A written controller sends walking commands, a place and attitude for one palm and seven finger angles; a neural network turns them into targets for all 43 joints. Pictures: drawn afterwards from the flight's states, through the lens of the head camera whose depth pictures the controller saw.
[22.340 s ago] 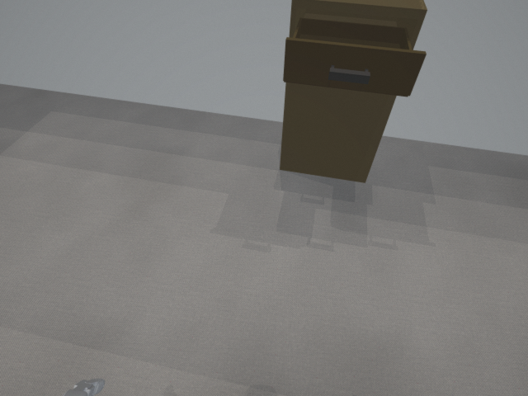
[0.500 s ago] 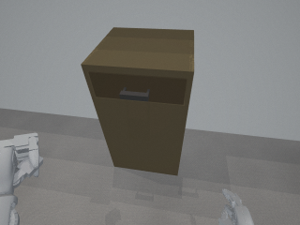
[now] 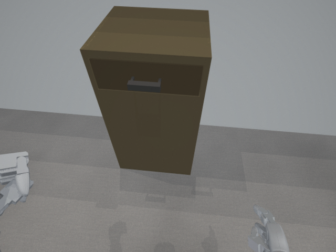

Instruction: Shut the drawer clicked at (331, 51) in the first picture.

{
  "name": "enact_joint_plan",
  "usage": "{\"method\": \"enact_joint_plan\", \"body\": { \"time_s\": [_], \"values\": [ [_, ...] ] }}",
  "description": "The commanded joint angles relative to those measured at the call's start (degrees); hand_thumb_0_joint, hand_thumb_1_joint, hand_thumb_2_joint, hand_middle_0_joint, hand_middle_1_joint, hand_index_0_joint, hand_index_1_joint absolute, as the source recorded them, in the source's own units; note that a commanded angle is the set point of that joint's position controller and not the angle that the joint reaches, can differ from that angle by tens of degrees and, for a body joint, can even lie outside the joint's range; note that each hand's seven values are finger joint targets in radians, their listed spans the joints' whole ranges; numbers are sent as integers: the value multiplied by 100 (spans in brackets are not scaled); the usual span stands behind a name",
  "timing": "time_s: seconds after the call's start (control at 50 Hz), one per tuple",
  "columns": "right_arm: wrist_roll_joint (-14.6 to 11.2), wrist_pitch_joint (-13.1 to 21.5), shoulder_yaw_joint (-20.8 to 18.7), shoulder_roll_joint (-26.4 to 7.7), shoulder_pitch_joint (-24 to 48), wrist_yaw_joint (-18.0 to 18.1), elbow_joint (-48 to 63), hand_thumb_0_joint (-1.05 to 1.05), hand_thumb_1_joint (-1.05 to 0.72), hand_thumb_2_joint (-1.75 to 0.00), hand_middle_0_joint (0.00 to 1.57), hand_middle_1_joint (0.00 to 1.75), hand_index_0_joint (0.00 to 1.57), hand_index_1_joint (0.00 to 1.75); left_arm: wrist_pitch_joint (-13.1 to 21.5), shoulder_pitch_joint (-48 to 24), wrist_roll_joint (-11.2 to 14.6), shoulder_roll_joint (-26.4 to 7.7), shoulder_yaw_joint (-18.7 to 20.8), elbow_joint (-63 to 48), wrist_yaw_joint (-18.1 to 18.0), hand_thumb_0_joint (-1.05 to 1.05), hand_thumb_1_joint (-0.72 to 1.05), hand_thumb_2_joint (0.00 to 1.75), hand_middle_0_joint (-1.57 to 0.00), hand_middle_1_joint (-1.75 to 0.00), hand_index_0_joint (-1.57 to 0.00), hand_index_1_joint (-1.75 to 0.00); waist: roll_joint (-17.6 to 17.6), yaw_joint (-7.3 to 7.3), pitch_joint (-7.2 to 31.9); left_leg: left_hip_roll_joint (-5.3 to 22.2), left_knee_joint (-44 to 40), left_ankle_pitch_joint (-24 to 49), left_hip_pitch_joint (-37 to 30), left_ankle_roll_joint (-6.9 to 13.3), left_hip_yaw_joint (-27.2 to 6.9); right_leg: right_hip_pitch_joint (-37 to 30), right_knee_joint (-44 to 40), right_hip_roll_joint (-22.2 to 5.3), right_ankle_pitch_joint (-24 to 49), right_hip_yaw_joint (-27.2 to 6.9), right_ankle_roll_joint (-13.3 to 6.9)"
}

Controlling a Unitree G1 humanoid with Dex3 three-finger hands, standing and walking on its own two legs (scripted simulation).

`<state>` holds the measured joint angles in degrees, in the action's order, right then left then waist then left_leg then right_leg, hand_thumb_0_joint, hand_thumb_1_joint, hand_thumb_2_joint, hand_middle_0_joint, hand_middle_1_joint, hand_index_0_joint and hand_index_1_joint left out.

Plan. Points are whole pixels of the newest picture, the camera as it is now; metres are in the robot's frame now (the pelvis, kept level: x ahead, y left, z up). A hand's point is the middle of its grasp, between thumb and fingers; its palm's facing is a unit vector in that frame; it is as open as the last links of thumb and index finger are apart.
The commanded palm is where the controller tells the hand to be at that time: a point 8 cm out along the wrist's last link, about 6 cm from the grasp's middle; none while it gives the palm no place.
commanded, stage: step back with the hand held close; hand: left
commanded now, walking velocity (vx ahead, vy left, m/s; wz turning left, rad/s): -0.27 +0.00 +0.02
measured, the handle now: (145, 82) +0.70 +0.13 -0.01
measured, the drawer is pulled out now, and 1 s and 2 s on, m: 0.00 0.00 0.00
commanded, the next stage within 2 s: stop stepping back and stand still in 0.88 s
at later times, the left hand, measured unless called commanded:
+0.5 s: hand (12, 221) +0.14 +0.24 +0.17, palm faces +0.38 -0.80 -0.47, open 3.2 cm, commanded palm +0.06 +0.28 +0.18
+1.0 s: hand out of the picture +0.06 +0.25 +0.18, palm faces +0.30 -0.82 -0.48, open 3.2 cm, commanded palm +0.00 +0.30 +0.18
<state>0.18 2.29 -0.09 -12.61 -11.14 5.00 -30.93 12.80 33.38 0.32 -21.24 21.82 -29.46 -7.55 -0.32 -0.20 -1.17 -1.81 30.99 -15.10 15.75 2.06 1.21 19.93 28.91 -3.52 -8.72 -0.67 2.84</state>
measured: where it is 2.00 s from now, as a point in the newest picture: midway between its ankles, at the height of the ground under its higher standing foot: outside the picture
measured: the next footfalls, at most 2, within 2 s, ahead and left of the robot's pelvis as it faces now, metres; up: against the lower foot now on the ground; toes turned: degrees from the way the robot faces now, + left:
right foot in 0.70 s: -0.11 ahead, -0.12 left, +0.00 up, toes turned +6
right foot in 1.24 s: -0.15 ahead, -0.06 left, +0.00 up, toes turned -1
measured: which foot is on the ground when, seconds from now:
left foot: down 0.00-1.00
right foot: down 0.00-0.54, up 0.56-0.68, down 0.70-1.00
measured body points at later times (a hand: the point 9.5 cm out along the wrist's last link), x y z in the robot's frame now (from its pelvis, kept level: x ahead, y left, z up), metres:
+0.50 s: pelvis -0.06 +0.00 -0.01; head -0.03 +0.01 +0.44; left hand +0.11 +0.28 +0.19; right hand +0.12 -0.25 -0.08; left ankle +0.01 +0.10 -0.73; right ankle +0.04 -0.15 -0.73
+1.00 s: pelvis -0.13 +0.01 +0.00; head -0.13 +0.03 +0.45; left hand +0.04 +0.29 +0.20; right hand +0.04 -0.24 -0.07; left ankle +0.01 +0.10 -0.73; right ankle -0.14 -0.13 -0.73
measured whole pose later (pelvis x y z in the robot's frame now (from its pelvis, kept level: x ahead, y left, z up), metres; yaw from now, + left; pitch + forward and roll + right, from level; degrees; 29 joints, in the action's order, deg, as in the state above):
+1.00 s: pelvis -0.13 +0.01 +0.00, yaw +1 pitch +1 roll -4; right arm 0.3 4.6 -1.1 -12.9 -11.1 4.5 -34.1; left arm 18.3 36.3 2.5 -26.4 22.5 -32.9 -6.5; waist -2.0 2.6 1.2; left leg 1.0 30.4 -6.5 28.2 0.8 -2.0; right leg 11.6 27.5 4.8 -16.6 -3.3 0.8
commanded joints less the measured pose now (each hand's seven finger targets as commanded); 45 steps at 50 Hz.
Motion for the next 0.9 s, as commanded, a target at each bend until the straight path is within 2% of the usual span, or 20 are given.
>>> {"method": "enact_joint_plan", "body": {
  "time_s": [0.0, 0.06, 0.12, 0.2, 0.26, 0.3, 0.38, 0.44, 0.48, 0.52, 0.54, 0.56, 0.62, 0.68, 0.7, 0.74, 0.76, 0.8, 0.84, 0.88],
  "values": [
    [-8, 407, -331, -748, 452, 45, 875, 0, -90, -90, 20, 30, 20, 30, 467, -123, 6, -911, 669, -1164, -136, 0, 90, 90, -140, -160, -140, -160, 32, 23, 338, 446, -959, -1359, 1849, 252, -444, -1502, -261, -23, 24, -438, -253],
    [15, 442, -324, -716, 397, 32, 821, 0, -90, -90, 20, 30, 20, 30, 529, -181, 20, -961, 682, -1231, -167, 0, 90, 90, -140, -160, -140, -160, 234, 58, 358, 324, -643, -1279, 1338, 161, -380, -833, -785, -176, -827, -580, -336],
    [18, 486, -326, -755, 342, 39, 780, 0, -90, -90, 20, 30, 20, 30, 610, -200, 17, -908, 626, -1225, -218, 0, 90, 90, -140, -160, -140, -160, -21, 98, 388, 421, -765, -1466, 1270, 191, -490, -643, -767, -75, -1244, -398, -278],
    [-26, 623, -328, -811, 399, 75, 834, 0, -90, -90, 20, 30, 20, 30, 699, -66, -83, -853, 679, -1331, -234, 0, 90, 90, -140, -160, -140, -160, -912, 38, 529, 1007, -1784, -2010, 2523, 473, -1054, -1996, 821, 472, 49, 28, -98],
    [-2, 719, -357, -801, 535, 71, 861, 0, -90, -90, 20, 30, 20, 30, 747, -194, -150, -970, 826, -1293, -201, 0, 90, 90, -140, -160, -140, -160, -837, -14, 314, 1063, -1653, -2182, 3406, 584, -1063, -2529, 1207, 523, 574, -206, -81],
    [18, 715, -384, -769, 352, 34, 742, 0, -90, -90, 20, 30, 20, 30, 761, -80, -91, -941, 807, -1246, -149, 0, 90, 90, -140, -160, -140, -160, -227, 33, 431, 679, -1026, -1188, 2652, 371, -740, -1990, 675, 327, 1365, -455, -217],
    [33, 620, -440, -662, 308, -70, 625, 0, -90, -90, 20, 30, 20, 30, 747, -81, 33, -1055, 774, -1372, -120, 0, 90, 90, -140, -160, -140, -160, 671, 105, 732, 99, 298, -775, 948, 6, -214, -297, -857, -471, 10, -1212, -580],
    [54, 481, -435, -629, 329, -80, 551, 0, -90, -90, 20, 30, 20, 30, 755, -55, 90, -1141, 844, -1447, -203, 0, 90, 90, -140, -160, -140, -160, 557, 159, 778, 78, 534, -623, 168, -67, -213, 625, -1202, -573, -931, -972, -653],
    [44, 469, -417, -673, 411, -25, 588, 0, -90, -90, 20, 30, 20, 30, 823, 113, 82, -1124, 881, -1476, -233, 0, 90, 90, -140, -160, -140, -160, -91, 180, 715, 477, -453, -834, 482, 112, -696, 419, -536, -31, -912, -446, -367],
    [21, 604, -441, -861, 546, 35, 733, 0, -90, -90, 20, 30, 20, 30, 923, 69, -54, -1056, 990, -1561, -216, 0, 90, 90, -140, -160, -140, -160, -1496, 128, 741, 1565, -2209, -2610, 2697, 649, -1833, -1610, 1618, 849, -450, 29, -41],
    [10, 680, -454, -798, 640, 58, 776, 0, -90, -90, 20, 30, 20, 30, 947, -62, -115, -1026, 966, -1591, -186, 0, 90, 90, -140, -160, -140, -160, -1799, 70, 724, 1930, -2581, -3056, 3360, 843, -2234, -2080, 2443, 996, -551, -30, -33],
    [49, 726, -493, -758, 504, 57, 707, 0, -90, -90, 20, 30, 20, 30, 909, 4, -145, -1077, 1076, -1529, -183, 0, 90, 90, -140, -160, -140, -160, -1506, 46, 713, 1964, -2347, -2584, 3202, 890, -2104, -1874, 2710, 969, -759, -177, -78],
    [84, 878, -476, -730, 429, -20, 556, 0, -90, -90, 20, 30, 20, 30, 879, 222, -2, -864, 832, -1343, -118, 0, 90, 90, -140, -160, -140, -160, -826, -10, 494, 1568, -1528, -1265, 2165, 656, -1472, -1206, 1219, 811, -1264, -190, -199],
    [162, 964, -366, -770, 469, -63, 318, 0, -90, -90, 20, 30, 20, 30, 956, -62, 93, -960, 658, -1443, -35, 0, 90, 90, -140, -160, -140, -160, -584, 83, 480, 961, -820, 447, 803, 216, -859, -489, -409, 483, 516, -491, -318],
    [174, 906, -344, -695, 402, -78, 207, 0, -90, -90, 20, 30, 20, 30, 995, -226, 129, -1068, 664, -1421, -34, 0, 90, 90, -140, -160, -140, -160, -400, 126, 782, 820, -555, 1384, 125, 50, -572, -128, -460, 182, 1131, -798, -403],
    [112, 816, -357, -540, 242, -67, 119, 0, -90, -90, 20, 30, 20, 30, 975, -430, 95, -1138, 585, -1565, -46, 0, 90, 90, -140, -160, -140, -160, -2, 195, 1903, 557, -103, 3375, -1525, -92, 52, -61, -436, 23, 3337, -571, -5],
    [57, 780, -395, -603, 316, -50, 256, 0, -90, -90, 20, 30, 20, 30, 897, -219, 145, -1233, 686, -1530, -28, 0, 90, 90, -140, -160, -140, -160, 243, 157, 2109, 551, -90, 3275, -1733, -34, 58, -86, -444, 103, 3362, -377, 220],
    [-3, 671, -381, -612, 519, -49, 473, 0, -90, -90, 20, 30, 20, 30, 807, 108, 234, -1313, 812, -1526, 11, 0, 90, 90, -140, -160, -140, -160, 161, 87, 1756, 542, -187, 1993, -1440, -10, -76, 140, -713, 166, 1487, -361, -5],
    [-5, 597, -351, -599, 625, -51, 554, 0, -90, -90, 20, 30, 20, 30, 804, 312, 308, -1408, 975, -1497, -8, 0, 90, 90, -140, -160, -140, -160, -48, 123, 1252, 373, -128, 1021, -1034, -114, -83, 458, -1078, -37, 696, -550, -256],
    [-37, 538, -332, -567, 679, -38, 564, 0, -90, -90, 20, 30, 20, 30, 818, 394, 352, -1447, 1005, -1304, -26, 0, 90, 90, -140, -160, -140, -160, 209, 131, 765, 245, 223, 452, -1010, -218, -125, 1119, -1471, -206, -324, -663, -461]
  ]
}}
